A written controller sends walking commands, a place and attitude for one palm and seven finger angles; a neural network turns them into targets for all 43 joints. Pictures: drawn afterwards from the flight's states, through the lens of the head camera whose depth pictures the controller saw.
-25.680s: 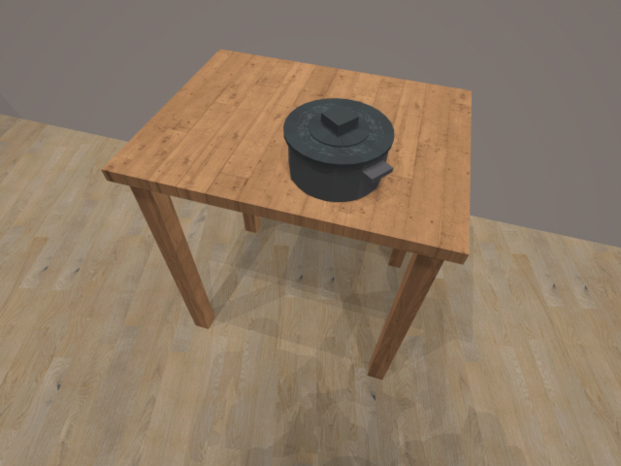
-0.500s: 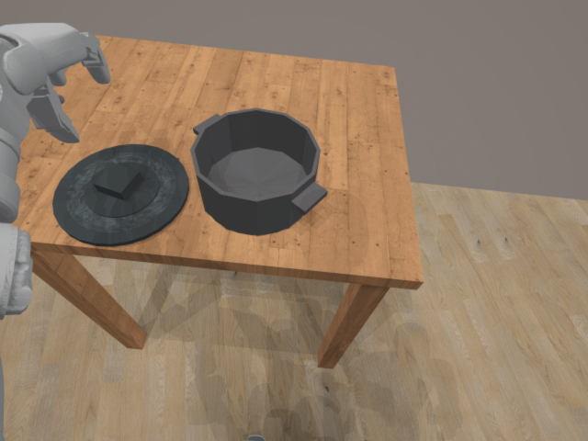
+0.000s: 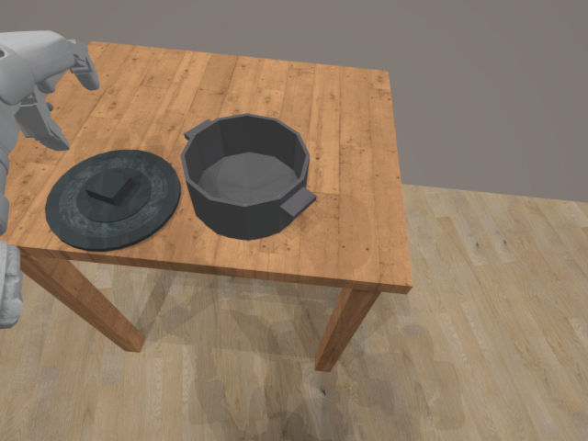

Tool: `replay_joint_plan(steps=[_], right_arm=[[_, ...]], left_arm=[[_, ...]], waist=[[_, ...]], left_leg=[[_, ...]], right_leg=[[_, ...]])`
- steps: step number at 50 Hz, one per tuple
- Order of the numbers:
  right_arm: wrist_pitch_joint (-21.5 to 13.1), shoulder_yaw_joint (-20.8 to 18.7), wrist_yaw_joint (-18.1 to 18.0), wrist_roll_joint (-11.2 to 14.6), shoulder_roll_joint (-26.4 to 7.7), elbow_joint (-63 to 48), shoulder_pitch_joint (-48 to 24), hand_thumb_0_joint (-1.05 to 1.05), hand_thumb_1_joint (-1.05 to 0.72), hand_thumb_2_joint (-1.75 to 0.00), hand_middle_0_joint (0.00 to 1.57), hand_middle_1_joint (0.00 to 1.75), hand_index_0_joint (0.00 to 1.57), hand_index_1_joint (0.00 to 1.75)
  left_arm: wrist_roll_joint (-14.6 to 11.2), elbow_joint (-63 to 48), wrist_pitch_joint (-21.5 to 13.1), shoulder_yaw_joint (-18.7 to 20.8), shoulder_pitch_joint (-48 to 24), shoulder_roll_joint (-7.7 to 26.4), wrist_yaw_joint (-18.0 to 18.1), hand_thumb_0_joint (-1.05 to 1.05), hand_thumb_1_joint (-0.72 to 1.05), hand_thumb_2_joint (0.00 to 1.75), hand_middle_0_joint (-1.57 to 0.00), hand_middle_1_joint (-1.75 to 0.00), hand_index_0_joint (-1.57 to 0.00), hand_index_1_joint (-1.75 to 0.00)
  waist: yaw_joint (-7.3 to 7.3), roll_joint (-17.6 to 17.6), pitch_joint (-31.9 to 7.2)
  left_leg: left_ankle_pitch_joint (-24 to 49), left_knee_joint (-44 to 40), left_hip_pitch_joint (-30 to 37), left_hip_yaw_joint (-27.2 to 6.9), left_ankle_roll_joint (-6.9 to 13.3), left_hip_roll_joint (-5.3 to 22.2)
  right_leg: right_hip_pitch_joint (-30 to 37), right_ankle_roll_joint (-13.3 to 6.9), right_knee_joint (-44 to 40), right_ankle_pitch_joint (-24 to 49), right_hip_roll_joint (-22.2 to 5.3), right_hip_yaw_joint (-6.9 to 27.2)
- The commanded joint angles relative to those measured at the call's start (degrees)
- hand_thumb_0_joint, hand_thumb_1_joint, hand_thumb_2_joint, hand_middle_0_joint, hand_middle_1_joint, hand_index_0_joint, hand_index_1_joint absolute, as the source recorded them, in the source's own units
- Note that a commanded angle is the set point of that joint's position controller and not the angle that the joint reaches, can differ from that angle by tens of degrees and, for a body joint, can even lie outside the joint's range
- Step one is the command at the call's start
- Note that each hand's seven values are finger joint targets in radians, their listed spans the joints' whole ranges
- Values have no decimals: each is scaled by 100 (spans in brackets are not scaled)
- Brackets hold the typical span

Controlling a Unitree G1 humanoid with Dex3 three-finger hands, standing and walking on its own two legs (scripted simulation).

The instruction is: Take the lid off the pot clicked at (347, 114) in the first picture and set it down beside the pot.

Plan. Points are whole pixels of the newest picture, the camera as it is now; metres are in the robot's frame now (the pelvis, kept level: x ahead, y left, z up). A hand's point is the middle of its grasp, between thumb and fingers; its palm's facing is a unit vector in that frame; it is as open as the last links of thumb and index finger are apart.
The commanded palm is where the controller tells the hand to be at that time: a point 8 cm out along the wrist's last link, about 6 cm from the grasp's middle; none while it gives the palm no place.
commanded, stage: draw the hand back to the body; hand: left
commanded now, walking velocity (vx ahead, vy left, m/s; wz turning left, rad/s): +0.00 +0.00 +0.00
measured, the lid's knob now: (110, 186) +0.49 +0.28 +0.02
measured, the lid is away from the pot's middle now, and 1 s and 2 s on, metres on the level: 0.22 0.22 0.22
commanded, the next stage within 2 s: none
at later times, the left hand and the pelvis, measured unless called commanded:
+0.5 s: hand (88, 111) +0.43 +0.22 +0.21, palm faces +0.23 -0.89 -0.39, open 10.9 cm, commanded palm +0.38 +0.28 +0.23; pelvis +0.01 -0.02 +0.02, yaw -1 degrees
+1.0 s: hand (82, 167) +0.35 +0.20 +0.21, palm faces +0.41 -0.87 -0.26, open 8.8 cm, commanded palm +0.30 +0.24 +0.22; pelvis +0.02 -0.07 +0.02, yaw -3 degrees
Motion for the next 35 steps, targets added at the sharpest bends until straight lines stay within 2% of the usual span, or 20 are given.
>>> replay_joint_plan(steps=[1,2,5,6,9,11,12,13,14,15,16,18,19,20,22,23,24,27,30,35], right_arm=[[-8,-280,-8,-34,-957,-692,-43,0,-90,-90,20,30,20,30],[6,-299,18,-78,-943,-736,-103,0,-90,-90,20,30,20,30],[30,-287,32,-61,-894,-813,-196,0,-90,-90,20,30,20,30],[32,-271,39,-32,-902,-867,-287,0,-90,-90,20,30,20,30],[77,-263,12,-36,-866,-860,-341,0,-90,-90,20,30,20,30],[54,-261,25,-41,-885,-995,-548,0,-90,-90,20,30,20,30],[35,-270,41,-71,-847,-993,-553,0,-90,-90,20,30,20,30],[11,-268,41,-80,-818,-1009,-594,0,-90,-90,20,30,20,30],[-362,-313,-31,-75,-533,-1296,111,0,-90,-90,20,30,20,30],[-500,-185,-94,-116,-645,-1151,-56,0,-90,-90,20,30,20,30],[-579,-166,-149,-119,-636,-1153,-240,0,-90,-90,20,30,20,30],[-695,-145,-283,-151,-744,-1071,-283,0,-90,-90,20,30,20,30],[-787,-142,-308,-146,-775,-1057,-364,0,-90,-90,20,30,20,30],[-914,-131,-319,-176,-762,-1059,-444,0,-90,-90,20,30,20,30],[-1146,-115,-314,-238,-739,-965,-572,0,-90,-90,20,30,20,30],[-1230,-125,-300,-260,-707,-890,-546,0,-90,-90,20,30,20,30],[-1289,-134,-279,-278,-719,-855,-513,0,-90,-90,20,30,20,30],[-1307,-120,-252,-318,-669,-781,-578,0,-90,-90,20,30,20,30],[-1465,-154,-195,-321,-639,-889,-748,0,-90,-90,20,30,20,30],[-1616,-216,-192,-349,-665,-807,-878,0,-90,-90,20,30,20,30]], left_arm=[[-125,-1552,-59,695,-2176,1594,236,0,-1,65,-35,-86,-35,-86],[-90,-1911,-71,903,-2201,1817,256,0,-1,65,-35,-86,-35,-86],[-226,-1966,-55,1021,-1665,1814,228,0,-1,65,-35,-86,-35,-86],[-315,-2065,-22,921,-1546,1701,201,0,-1,65,-35,-86,-35,-86],[-359,-2078,59,980,-1427,1704,203,0,-1,65,-35,-86,-35,-86],[-407,-2701,47,1110,-1263,1832,236,0,-1,65,-35,-86,-35,-86],[-376,-3050,16,1291,-1257,1991,264,0,-1,65,-35,-86,-35,-86],[-389,-2885,14,1269,-951,1864,273,0,-1,65,-35,-86,-35,-86],[-3576,-2805,-208,2075,-1272,321,1198,0,-1,65,-35,-86,-35,-86],[-3914,-2623,-248,1720,-455,2,1671,0,-1,65,-35,-86,-35,-86],[-4105,-2719,-247,1513,-67,-440,1885,0,-1,65,-35,-86,-35,-86],[-4792,-2722,-253,2033,269,-205,2337,0,-1,65,-35,-86,-35,-86],[-4942,-3305,-305,2385,2,176,2524,0,-1,65,-35,-86,-35,-86],[-5045,-3894,-382,2536,-279,305,2669,0,1,66,-35,-85,-35,-85],[-5218,-4666,-470,2612,-525,234,2890,0,6,67,-34,-82,-34,-82],[-5288,-4406,-396,2630,-25,21,2972,0,8,67,-33,-80,-33,-80],[-5374,-4416,-345,2896,488,155,3040,0,10,68,-33,-79,-33,-79],[-5549,-4145,-143,3035,1731,-94,3071,0,17,70,-32,-75,-32,-75],[-5718,-5117,-140,3036,2159,-329,3045,0,24,72,-31,-71,-31,-71],[-5779,-5634,-42,3573,2782,-7,3135,0,35,75,-29,-64,-29,-64]], waist=[[121,560,-2435],[173,602,-2703],[138,401,-2474],[136,513,-2404],[122,253,-2137],[215,698,-2325],[263,697,-2602],[237,724,-2449],[140,822,-1844],[194,663,-1566],[200,636,-1322],[261,-201,-1280],[314,-199,-1532],[337,-7,-1784],[345,743,-1935],[364,871,-1706],[456,959,-1676],[555,519,-1247],[606,498,-1582],[671,74,-1652]], left_leg=[[3206,-209,2351,-285,-456,301],[3336,-211,2473,-330,-452,310],[3213,-280,2334,-291,-367,324],[3309,-283,2348,-301,-366,303],[2453,-462,2082,-215,-270,306],[2838,-471,2350,-285,-314,289],[3169,-457,2564,-377,-353,318],[3258,-451,2598,-367,-367,337],[2319,-846,3598,-700,-764,864],[1616,-1163,3830,-1165,-833,1075],[1196,-1409,3832,-1374,-864,1106],[442,-1488,3225,-934,-550,1013],[537,-1463,3152,-739,-484,929],[952,-1413,3215,-629,-514,871],[1790,-1431,3640,-655,-712,926],[2130,-1443,3708,-647,-786,975],[2406,-1436,3674,-587,-826,974],[2673,-1367,3068,-150,-687,839],[3216,-1304,3228,-37,-567,829],[3382,-1226,3062,157,-395,796]], right_leg=[[374,-245,-264,1675,47,-89],[515,-222,-259,1689,39,-47],[660,-199,-349,1713,21,-40],[661,-222,-361,1779,26,-34],[766,-202,-473,1487,-13,-51],[852,-259,-471,1609,-21,-21],[945,-238,-445,1654,-26,5],[827,-234,-484,1598,-17,-15],[-127,-433,-608,941,-85,-160],[-283,-408,-672,360,-61,-98],[-368,-423,-758,141,-25,-91],[286,-337,-921,390,-121,87],[681,-319,-1031,686,-149,176],[998,-320,-1052,995,-174,209],[1034,-332,-1090,1174,-161,173],[1004,-327,-1112,1186,-138,148],[1179,-330,-1160,1320,-137,157],[1760,-292,-1231,1952,-171,170],[2163,-225,-1193,2572,-231,249],[2547,-61,-1109,3654,-360,444]])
